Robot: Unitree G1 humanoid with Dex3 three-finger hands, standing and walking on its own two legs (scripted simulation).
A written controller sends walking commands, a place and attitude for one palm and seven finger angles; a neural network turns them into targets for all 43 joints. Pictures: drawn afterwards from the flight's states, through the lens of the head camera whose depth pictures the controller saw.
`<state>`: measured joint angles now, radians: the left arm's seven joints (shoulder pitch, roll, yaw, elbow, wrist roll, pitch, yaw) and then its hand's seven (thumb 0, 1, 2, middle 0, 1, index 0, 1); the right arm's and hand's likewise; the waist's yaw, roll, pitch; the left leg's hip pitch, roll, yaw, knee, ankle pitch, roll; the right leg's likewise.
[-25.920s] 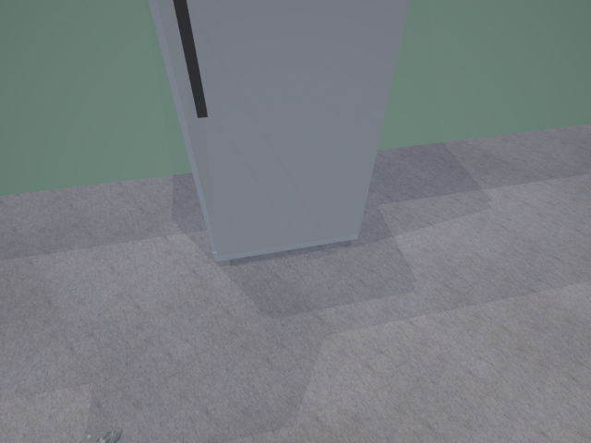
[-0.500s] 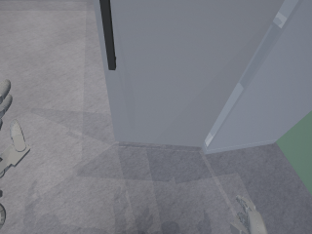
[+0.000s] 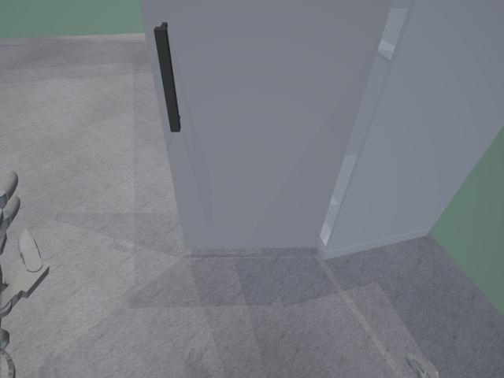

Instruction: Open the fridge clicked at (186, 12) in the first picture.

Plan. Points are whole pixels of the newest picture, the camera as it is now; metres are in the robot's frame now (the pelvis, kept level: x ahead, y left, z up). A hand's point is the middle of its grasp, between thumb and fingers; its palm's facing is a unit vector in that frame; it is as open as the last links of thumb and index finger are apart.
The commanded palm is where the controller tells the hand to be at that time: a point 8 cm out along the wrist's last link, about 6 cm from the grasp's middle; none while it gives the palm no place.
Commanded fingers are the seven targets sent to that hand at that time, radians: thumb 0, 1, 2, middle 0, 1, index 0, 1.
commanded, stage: stop stepping back and stand still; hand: left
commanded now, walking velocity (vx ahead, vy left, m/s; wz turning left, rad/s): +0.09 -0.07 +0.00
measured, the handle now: (170, 81) +0.78 +0.25 +0.13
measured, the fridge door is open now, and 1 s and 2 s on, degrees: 76 76 76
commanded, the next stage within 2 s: let the arm hang, fingers relaxed in 0.34 s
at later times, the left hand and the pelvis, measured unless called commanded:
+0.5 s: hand (48, 296) +0.20 +0.27 +0.10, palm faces +0.33 -0.81 -0.48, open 7.4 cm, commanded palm none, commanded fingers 0.00 0.90 0.90 -0.20 -0.30 -0.20 -0.30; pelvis -0.01 +0.01 +0.00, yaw +1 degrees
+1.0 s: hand out of the picture -0.03 +0.25 -0.16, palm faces +0.00 -0.97 -0.23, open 7.3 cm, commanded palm none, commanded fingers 0.00 0.90 0.90 -0.20 -0.30 -0.20 -0.30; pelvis +0.00 +0.04 +0.01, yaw +1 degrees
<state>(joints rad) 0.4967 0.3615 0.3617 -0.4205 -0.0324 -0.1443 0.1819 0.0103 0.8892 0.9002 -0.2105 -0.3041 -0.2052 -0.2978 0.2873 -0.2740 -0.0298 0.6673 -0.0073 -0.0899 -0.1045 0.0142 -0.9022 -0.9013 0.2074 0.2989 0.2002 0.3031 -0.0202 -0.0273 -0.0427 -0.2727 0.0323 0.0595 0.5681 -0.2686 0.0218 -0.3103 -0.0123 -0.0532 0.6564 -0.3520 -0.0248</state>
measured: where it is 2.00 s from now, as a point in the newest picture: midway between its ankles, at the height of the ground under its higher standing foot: outside the picture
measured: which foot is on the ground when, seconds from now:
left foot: down 0.00-0.14, up 0.16-0.40, down 0.42-1.00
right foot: down 0.00-1.00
